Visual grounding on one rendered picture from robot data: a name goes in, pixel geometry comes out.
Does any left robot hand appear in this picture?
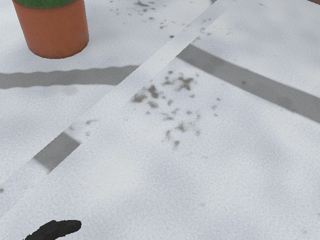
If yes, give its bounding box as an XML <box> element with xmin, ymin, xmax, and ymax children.
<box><xmin>23</xmin><ymin>220</ymin><xmax>82</xmax><ymax>240</ymax></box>

